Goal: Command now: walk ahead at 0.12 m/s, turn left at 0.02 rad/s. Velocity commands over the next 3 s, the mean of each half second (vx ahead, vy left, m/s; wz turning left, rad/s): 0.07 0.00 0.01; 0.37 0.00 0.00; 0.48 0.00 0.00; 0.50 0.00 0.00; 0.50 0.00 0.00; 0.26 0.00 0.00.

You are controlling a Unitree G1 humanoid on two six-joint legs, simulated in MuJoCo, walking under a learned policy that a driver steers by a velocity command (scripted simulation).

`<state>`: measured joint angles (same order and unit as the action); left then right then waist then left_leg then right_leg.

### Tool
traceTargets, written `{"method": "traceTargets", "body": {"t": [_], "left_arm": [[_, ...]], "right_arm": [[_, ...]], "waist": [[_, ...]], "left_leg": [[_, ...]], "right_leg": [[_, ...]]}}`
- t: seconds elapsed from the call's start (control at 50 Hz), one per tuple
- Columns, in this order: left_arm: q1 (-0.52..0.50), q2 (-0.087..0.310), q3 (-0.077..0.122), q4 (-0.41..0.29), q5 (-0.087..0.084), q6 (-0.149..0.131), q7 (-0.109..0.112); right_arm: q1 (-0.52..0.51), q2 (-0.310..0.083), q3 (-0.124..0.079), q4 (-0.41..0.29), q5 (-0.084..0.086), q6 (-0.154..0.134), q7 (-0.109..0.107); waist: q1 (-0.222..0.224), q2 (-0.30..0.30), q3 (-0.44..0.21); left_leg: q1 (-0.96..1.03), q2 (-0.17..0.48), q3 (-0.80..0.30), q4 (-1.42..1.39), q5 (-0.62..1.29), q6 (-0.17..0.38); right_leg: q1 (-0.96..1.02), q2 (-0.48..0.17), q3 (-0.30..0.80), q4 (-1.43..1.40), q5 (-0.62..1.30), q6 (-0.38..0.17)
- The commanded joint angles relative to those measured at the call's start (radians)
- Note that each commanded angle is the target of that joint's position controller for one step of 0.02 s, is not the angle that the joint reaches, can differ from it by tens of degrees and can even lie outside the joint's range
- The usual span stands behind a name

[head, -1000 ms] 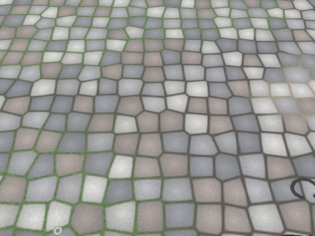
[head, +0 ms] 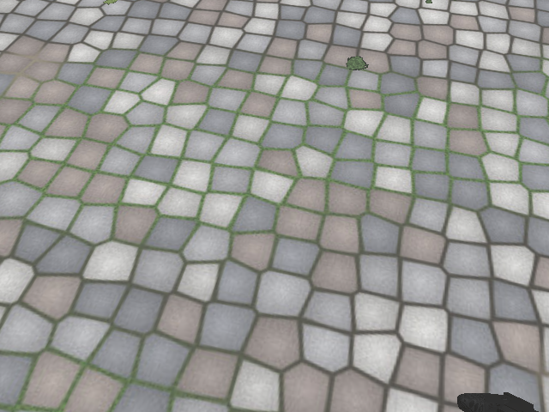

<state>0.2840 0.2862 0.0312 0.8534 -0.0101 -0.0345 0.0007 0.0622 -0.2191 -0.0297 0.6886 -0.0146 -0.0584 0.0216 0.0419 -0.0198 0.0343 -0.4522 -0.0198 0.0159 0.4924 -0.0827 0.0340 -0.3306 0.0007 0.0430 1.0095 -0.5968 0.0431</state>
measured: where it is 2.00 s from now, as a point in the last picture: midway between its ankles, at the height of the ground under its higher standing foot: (311, 251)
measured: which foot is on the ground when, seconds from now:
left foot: down 0.00-1.00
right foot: up 0.00-0.16, down 0.18-0.62, up 0.64-1.00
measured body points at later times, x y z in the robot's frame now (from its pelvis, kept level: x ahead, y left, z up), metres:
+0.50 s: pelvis +0.07 -0.02 +0.00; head +0.08 -0.02 +0.45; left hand +0.14 +0.23 -0.13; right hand +0.16 -0.28 -0.13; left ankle +0.11 +0.10 -0.73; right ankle +0.05 -0.15 -0.73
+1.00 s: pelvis +0.26 -0.02 +0.01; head +0.29 -0.02 +0.46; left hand +0.50 +0.20 -0.08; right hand +0.19 -0.28 -0.13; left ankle +0.12 +0.09 -0.73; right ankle +0.44 -0.16 -0.70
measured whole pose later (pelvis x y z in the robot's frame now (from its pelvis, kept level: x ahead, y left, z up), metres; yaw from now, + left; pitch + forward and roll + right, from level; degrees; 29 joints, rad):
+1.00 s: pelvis +0.26 -0.02 +0.01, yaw +0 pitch +2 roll +1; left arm -0.02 0.24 0.04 0.81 -0.03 -0.08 -0.03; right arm 0.44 -0.23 -0.04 1.04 0.02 -0.07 -0.01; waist -0.10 -0.03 0.02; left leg 0.11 -0.02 0.02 0.18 -0.33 0.01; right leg -0.60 -0.06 -0.02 0.57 -0.01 -0.02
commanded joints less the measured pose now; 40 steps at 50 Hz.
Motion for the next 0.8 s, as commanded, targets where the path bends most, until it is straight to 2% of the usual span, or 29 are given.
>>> {"method": "traceTargets", "body": {"t": [0.02, 0.06, 0.12, 0.16, 0.18, 0.2, 0.22, 0.24, 0.26, 0.3, 0.34, 0.4, 0.42, 0.44, 0.48, 0.5, 0.52, 0.54, 0.56, 0.6, 0.62, 0.64, 0.66, 0.68, 0.7, 0.72, 0.74, 0.76, 0.8], "left_arm": [[0.044, 0.09, 0.026, -0.048, 0.006, 0.039, 0.02], [0.079, 0.049, 0.017, -0.025, 0.013, 0.055, 0.031], [0.079, 0.041, 0.017, -0.005, 0.021, 0.058, 0.031], [0.051, 0.043, 0.019, -0.008, 0.04, 0.058, 0.027], [0.027, 0.058, 0.019, -0.025, 0.051, 0.058, 0.027], [0.0, 0.106, 0.026, -0.046, 0.046, 0.057, 0.033], [-0.036, 0.138, 0.038, -0.031, 0.034, 0.054, 0.034], [-0.065, 0.092, 0.027, -0.036, 0.034, 0.043, 0.033], [-0.077, 0.063, 0.019, -0.03, 0.038, 0.033, 0.033], [-0.078, 0.052, 0.015, -0.022, 0.03, 0.016, 0.03], [-0.047, 0.059, 0.016, -0.005, 0.023, 0.006, 0.03], [-0.031, 0.059, 0.016, 0.011, 0.019, 0.004, 0.031], [-0.007, 0.06, 0.017, 0.025, 0.016, 0.007, 0.031], [0.002, 0.074, 0.023, 0.032, 0.01, 0.011, 0.032], [0.018, 0.105, 0.034, 0.032, 0.0, 0.014, 0.032], [0.047, 0.12, 0.039, 0.036, -0.006, 0.006, 0.031], [0.059, 0.142, 0.047, 0.042, -0.011, -0.003, 0.031], [0.06, 0.148, 0.052, 0.047, -0.016, -0.014, 0.032], [0.043, 0.141, 0.052, 0.046, -0.017, -0.022, 0.031], [-0.038, 0.117, 0.048, 0.029, -0.02, -0.025, 0.023], [-0.095, 0.089, 0.041, 0.006, -0.019, -0.028, 0.02], [-0.125, 0.027, 0.027, -0.03, -0.015, -0.041, 0.02], [-0.141, 0.039, 0.029, -0.049, -0.012, -0.058, 0.025], [-0.126, 0.074, 0.042, -0.044, -0.029, -0.069, 0.018], [-0.108, 0.065, 0.04, -0.03, -0.037, -0.075, 0.009], [-0.115, 0.059, 0.041, -0.025, -0.034, -0.077, 0.004], [-0.134, 0.06, 0.046, -0.026, -0.025, -0.076, 0.0], [-0.142, 0.051, 0.048, -0.027, -0.018, -0.073, -0.006], [-0.166, 0.024, 0.042, -0.035, -0.011, -0.063, -0.015]], "right_arm": [[0.018, -0.127, -0.032, -0.023, -0.004, 0.016, -0.006], [-0.022, -0.137, -0.038, -0.017, -0.017, 0.024, -0.009], [-0.027, -0.122, -0.033, 0.007, -0.007, 0.031, -0.019], [-0.009, -0.098, -0.023, 0.032, -0.001, 0.037, -0.021], [0.021, -0.081, -0.016, 0.053, -0.004, 0.038, -0.021], [0.044, -0.088, -0.018, 0.063, -0.008, 0.039, -0.021], [0.068, -0.089, -0.023, 0.067, -0.001, 0.041, -0.027], [0.055, -0.103, -0.025, 0.076, -0.004, 0.042, -0.034], [0.062, -0.099, -0.027, 0.084, -0.002, 0.042, -0.038], [0.086, -0.101, -0.03, 0.11, -0.004, 0.045, -0.043], [0.09, -0.09, -0.029, 0.13, -0.001, 0.043, -0.041], [0.09, -0.091, -0.03, 0.16, 0.004, 0.04, -0.039], [0.107, -0.088, -0.03, 0.178, 0.007, 0.042, -0.04], [0.112, -0.093, -0.034, 0.19, 0.014, 0.045, -0.041], [0.098, -0.099, -0.039, 0.194, 0.023, 0.04, -0.041], [0.079, -0.089, -0.038, 0.189, 0.029, 0.027, -0.038], [0.063, -0.078, -0.037, 0.183, 0.035, 0.011, -0.032], [0.049, -0.074, -0.035, 0.179, 0.036, -0.006, -0.026], [0.059, -0.073, -0.036, 0.184, 0.038, -0.02, -0.019], [0.183, -0.086, -0.046, 0.242, 0.044, -0.034, -0.011], [0.279, -0.128, -0.062, 0.282, 0.041, -0.034, -0.012], [0.384, -0.225, -0.092, 0.317, 0.045, -0.034, -0.016], [0.474, -0.25, -0.093, 0.325, 0.034, -0.038, -0.007], [0.42, -0.183, -0.067, 0.314, 0.018, -0.047, -0.007], [0.365, -0.151, -0.056, 0.293, 0.018, -0.052, -0.007], [0.333, -0.144, -0.051, 0.283, 0.02, -0.053, -0.006], [0.312, -0.124, -0.04, 0.279, 0.022, -0.049, -0.005], [0.317, -0.104, -0.032, 0.284, 0.02, -0.042, -0.007], [0.341, -0.113, -0.029, 0.294, 0.02, -0.03, -0.016]], "waist": [[-0.004, 0.121, -0.167], [0.016, 0.168, -0.155], [0.019, 0.156, -0.175], [0.018, 0.139, -0.137], [0.011, 0.115, -0.092], [-0.018, 0.051, -0.036], [-0.056, -0.083, 0.002], [-0.05, -0.102, 0.02], [-0.059, -0.115, 0.015], [-0.057, -0.086, 0.008], [-0.046, -0.043, -0.016], [-0.038, -0.015, -0.046], [-0.033, -0.013, -0.071], [-0.03, -0.024, -0.055], [-0.018, -0.064, 0.02], [-0.004, -0.097, 0.052], [-0.002, -0.136, 0.084], [-0.003, -0.147, 0.109], [-0.019, -0.148, 0.108], [-0.094, -0.122, 0.061], [-0.135, -0.054, 0.039], [-0.15, 0.19, 0.008], [-0.193, 0.308, -0.036], [-0.147, 0.197, -0.018], [-0.118, 0.145, -0.011], [-0.104, 0.104, 0.003], [-0.094, 0.082, 0.019], [-0.088, 0.095, 0.017], [-0.088, 0.104, 0.02]], "left_leg": [[0.231, 0.267, -0.277, -0.161, 0.27, 0.2], [0.101, 0.216, -0.2, -0.203, 0.178, 0.19], [0.06, 0.198, -0.169, -0.215, -0.072, 0.168], [0.002, 0.158, -0.155, -0.218, -0.355, 0.102], [-0.024, 0.133, -0.151, -0.213, -0.461, 0.051], [-0.014, 0.091, -0.124, -0.169, -0.478, 0.01], [0.09, 0.039, -0.056, -0.126, -0.364, -0.017], [0.17, 0.035, -0.046, -0.075, -0.282, -0.026], [0.209, 0.035, -0.041, -0.052, -0.225, -0.021], [0.219, 0.042, -0.046, -0.043, -0.165, -0.007], [0.218, 0.047, -0.049, -0.041, -0.11, 0.0], [0.238, 0.051, -0.047, -0.025, -0.01, -0.004], [0.246, 0.035, -0.028, -0.012, -0.084, -0.003], [0.224, 0.011, -0.002, 0.015, -0.211, 0.0], [0.1, -0.016, 0.029, 0.08, -0.404, 0.008], [0.03, -0.021, 0.043, 0.14, -0.39, 0.012], [-0.029, -0.015, 0.049, 0.192, -0.337, 0.022], [-0.05, 0.01, 0.027, 0.203, -0.307, 0.038], [-0.035, 0.025, 0.016, 0.179, -0.298, 0.054], [0.196, 0.017, 0.018, 0.026, -0.244, 0.077], [0.335, 0.055, -0.063, -0.042, -0.227, 0.093], [0.504, 0.197, -0.341, -0.167, -0.289, 0.173], [0.643, 0.364, -0.665, -0.285, -0.229, 0.278], [0.652, 0.386, -0.64, -0.26, -0.181, 0.273], [0.636, 0.353, -0.542, -0.25, -0.151, 0.241], [0.615, 0.329, -0.46, -0.266, -0.124, 0.215], [0.581, 0.305, -0.383, -0.285, -0.046, 0.189], [0.549, 0.274, -0.315, -0.303, 0.016, 0.17], [0.515, 0.241, -0.229, -0.328, 0.103, 0.166]], "right_leg": [[-0.122, -0.09, 0.028, -0.038, 0.039, 0.034], [0.024, -0.062, -0.019, -0.164, 0.121, 0.037], [0.15, -0.05, -0.039, -0.337, 0.342, 0.01], [0.219, -0.039, -0.051, -0.439, 0.414, -0.021], [0.214, -0.071, -0.01, -0.5, 0.416, -0.043], [0.144, -0.123, 0.042, -0.566, 0.331, -0.072], [-0.023, -0.114, 0.048, -0.607, 0.102, -0.095], [-0.096, -0.099, 0.05, -0.65, 0.039, -0.086], [-0.112, -0.1, 0.049, -0.664, 0.055, -0.069], [-0.077, -0.088, 0.035, -0.642, 0.155, -0.049], [-0.021, -0.08, 0.023, -0.607, 0.248, -0.047], [0.025, -0.073, 0.012, -0.578, 0.359, -0.054], [0.041, -0.067, 0.006, -0.586, 0.287, -0.062], [0.035, -0.066, 0.016, -0.598, 0.17, -0.082], [0.032, -0.123, 0.111, -0.662, -0.06, -0.145], [0.062, -0.186, 0.204, -0.716, -0.126, -0.183], [0.094, -0.259, 0.304, -0.76, -0.143, -0.225], [0.101, -0.303, 0.362, -0.773, -0.096, -0.253], [0.11, -0.312, 0.359, -0.76, -0.012, -0.255], [0.033, -0.241, 0.234, -0.685, 0.144, -0.2], [-0.056, -0.165, 0.125, -0.564, 0.251, -0.149], [-0.229, -0.006, -0.072, -0.257, 0.308, -0.063], [-0.411, 0.044, -0.039, 0.008, 0.087, -0.037], [-0.498, -0.008, 0.035, 0.158, 0.057, -0.06], [-0.522, -0.047, 0.045, 0.197, 0.135, -0.086], [-0.541, -0.081, 0.033, 0.18, 0.219, -0.101], [-0.525, -0.109, 0.024, 0.13, 0.288, -0.103], [-0.482, -0.121, 0.006, 0.084, 0.332, -0.097], [-0.445, -0.114, -0.033, -0.02, 0.39, -0.068]]}}
Next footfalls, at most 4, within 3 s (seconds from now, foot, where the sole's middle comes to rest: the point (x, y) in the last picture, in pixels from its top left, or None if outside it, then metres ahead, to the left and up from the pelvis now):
0.18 right None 0.09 -0.15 -0.76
1.08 right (355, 397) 0.49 -0.15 -0.76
1.64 left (262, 275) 0.81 0.09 -0.76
2.18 right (345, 191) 1.12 -0.15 -0.76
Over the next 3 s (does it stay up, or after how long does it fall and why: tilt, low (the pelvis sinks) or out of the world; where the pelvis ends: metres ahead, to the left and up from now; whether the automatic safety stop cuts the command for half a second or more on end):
stays up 1.32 -0.01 0.01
